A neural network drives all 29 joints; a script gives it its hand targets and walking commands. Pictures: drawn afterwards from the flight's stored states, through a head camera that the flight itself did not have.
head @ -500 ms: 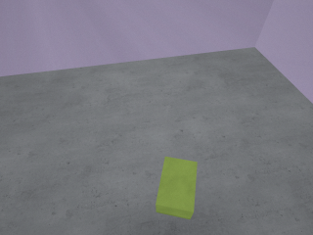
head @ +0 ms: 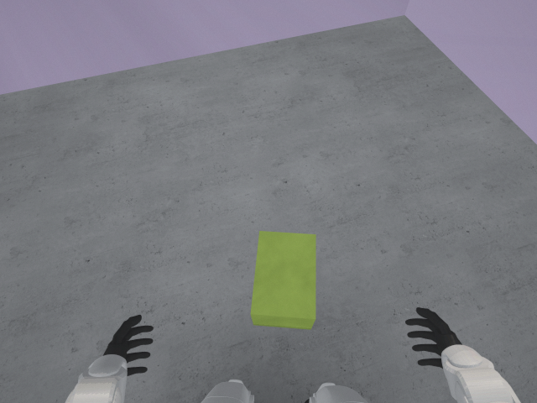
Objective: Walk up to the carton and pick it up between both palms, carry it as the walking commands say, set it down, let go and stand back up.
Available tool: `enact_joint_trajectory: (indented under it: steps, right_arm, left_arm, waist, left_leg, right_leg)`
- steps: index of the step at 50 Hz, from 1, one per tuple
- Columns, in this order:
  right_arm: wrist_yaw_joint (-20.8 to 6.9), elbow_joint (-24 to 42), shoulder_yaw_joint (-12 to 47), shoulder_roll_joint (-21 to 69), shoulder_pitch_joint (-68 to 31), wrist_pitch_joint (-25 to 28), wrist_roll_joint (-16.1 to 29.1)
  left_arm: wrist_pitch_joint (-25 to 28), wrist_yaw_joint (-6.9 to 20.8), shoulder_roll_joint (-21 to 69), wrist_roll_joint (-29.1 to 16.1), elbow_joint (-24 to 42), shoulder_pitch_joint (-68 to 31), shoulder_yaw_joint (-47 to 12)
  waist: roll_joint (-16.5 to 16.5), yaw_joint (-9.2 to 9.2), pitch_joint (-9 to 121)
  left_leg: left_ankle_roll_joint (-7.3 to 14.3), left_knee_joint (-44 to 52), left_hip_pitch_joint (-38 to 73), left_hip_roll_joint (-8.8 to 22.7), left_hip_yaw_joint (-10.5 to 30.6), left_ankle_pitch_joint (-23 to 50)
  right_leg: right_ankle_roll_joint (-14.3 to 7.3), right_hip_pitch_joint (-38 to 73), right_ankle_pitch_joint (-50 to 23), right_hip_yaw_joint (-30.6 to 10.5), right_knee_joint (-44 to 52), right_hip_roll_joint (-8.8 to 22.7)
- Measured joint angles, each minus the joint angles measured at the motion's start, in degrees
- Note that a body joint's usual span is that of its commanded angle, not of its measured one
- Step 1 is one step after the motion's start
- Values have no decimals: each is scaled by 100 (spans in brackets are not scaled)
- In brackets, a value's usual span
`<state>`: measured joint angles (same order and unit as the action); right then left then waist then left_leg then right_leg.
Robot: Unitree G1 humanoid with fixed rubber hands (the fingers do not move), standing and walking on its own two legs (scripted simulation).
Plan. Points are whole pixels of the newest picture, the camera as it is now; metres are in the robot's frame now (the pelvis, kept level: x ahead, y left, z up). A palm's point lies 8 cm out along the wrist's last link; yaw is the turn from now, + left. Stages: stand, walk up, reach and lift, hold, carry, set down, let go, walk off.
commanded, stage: reach and lift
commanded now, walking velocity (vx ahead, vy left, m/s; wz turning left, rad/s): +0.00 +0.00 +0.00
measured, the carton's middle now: (284, 279) +0.51 +0.00 -0.67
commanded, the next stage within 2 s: none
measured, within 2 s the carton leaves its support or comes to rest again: neither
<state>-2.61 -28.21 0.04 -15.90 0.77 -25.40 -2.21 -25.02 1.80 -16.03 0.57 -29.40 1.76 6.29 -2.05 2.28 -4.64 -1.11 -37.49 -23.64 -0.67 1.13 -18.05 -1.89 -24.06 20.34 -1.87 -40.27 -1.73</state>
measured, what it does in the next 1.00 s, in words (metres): lowers itself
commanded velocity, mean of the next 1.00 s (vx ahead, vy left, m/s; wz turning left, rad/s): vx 0.00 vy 0.00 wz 0.00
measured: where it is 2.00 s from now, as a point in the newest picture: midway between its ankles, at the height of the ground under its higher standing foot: outside the picture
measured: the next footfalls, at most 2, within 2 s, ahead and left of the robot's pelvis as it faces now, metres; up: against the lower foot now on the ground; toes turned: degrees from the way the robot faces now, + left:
none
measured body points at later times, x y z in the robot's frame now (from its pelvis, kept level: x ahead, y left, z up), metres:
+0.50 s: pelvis -0.02 +0.01 -0.04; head +0.12 +0.01 +0.39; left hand +0.23 +0.25 -0.15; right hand +0.27 -0.23 -0.14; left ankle +0.01 +0.13 -0.72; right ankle +0.00 -0.10 -0.72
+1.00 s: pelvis -0.06 +0.01 -0.08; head +0.19 +0.02 +0.30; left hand +0.37 +0.23 -0.19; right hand +0.39 -0.21 -0.18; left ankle +0.01 +0.13 -0.72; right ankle +0.00 -0.10 -0.72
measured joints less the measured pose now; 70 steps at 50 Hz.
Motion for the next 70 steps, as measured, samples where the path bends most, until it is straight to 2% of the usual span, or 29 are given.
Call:
enact_joint_trajectory:
  steps: [6, 12, 20, 28, 39, 52, 70]
  right_arm:
    - [-36, 171, -316, 139, 344, 582, -156]
    - [-34, -117, -577, 214, -29, 1136, -122]
    - [-90, -333, -746, 178, -671, 1226, -1]
    - [-140, -837, -929, 124, -1900, 1031, 130]
    - [-71, -1553, -1232, 97, -3693, 988, 99]
    - [48, -2108, -1509, 12, -5136, 1371, 231]
    - [214, -2433, -1911, 0, -6833, 1721, 41]
  left_arm:
    - [535, 48, 298, 75, -30, 276, 100]
    - [1105, -9, 441, -21, -177, 162, 157]
    - [1128, -134, 530, -84, -17, -320, 25]
    - [876, -198, 486, -94, -230, -1435, 212]
    - [756, -275, 473, -73, -946, -3358, 493]
    - [1152, -433, 318, -23, -1642, -5077, 768]
    - [1652, -303, 86, 137, -2183, -6848, 1257]
  waist:
    - [188, -18, 93]
    - [166, -62, 383]
    - [96, -44, 666]
    - [121, -116, 461]
    - [160, -167, 303]
    - [183, -267, 343]
    - [182, -283, 431]
  left_leg:
    - [29, -483, -681, -20, -68, -255]
    - [46, -1016, -1656, -86, -104, -395]
    - [44, -1345, -2350, -103, -58, -373]
    - [36, -1602, -2870, -54, -35, -256]
    - [26, -1979, -3976, -73, 24, -77]
    - [14, -2134, -5099, -67, 92, 48]
    - [38, -2033, -6135, -40, 37, 154]
  right_leg:
    - [59, -677, 220, -58, -448, 10]
    - [106, -1676, 397, -83, -1044, 61]
    - [111, -2336, 386, -29, -1343, 72]
    - [127, -2823, 219, 2, -1517, 19]
    - [152, -3888, 44, 71, -1853, 31]
    - [154, -4973, -91, 142, -1958, 20]
    - [180, -6033, -220, 82, -1860, -7]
